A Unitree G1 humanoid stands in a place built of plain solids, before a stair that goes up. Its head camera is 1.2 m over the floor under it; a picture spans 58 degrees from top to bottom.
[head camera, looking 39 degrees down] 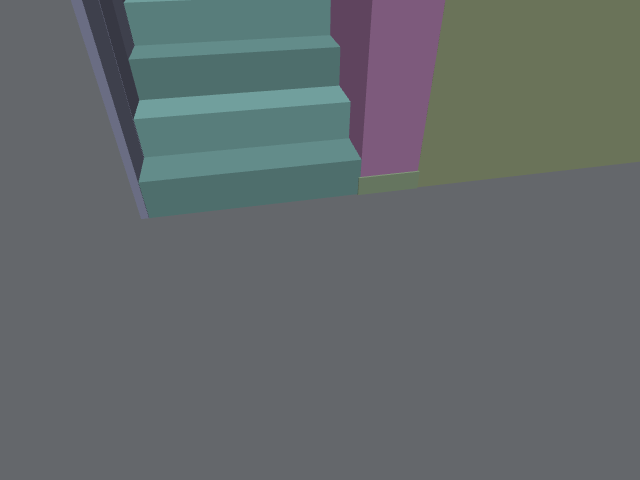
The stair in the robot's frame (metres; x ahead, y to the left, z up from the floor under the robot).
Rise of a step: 0.19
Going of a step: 0.23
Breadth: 1.02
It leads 12 degrees to the left of straight ahead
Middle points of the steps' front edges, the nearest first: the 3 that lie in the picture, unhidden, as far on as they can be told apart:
1.75 0.30 0.20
1.98 0.35 0.39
2.20 0.40 0.58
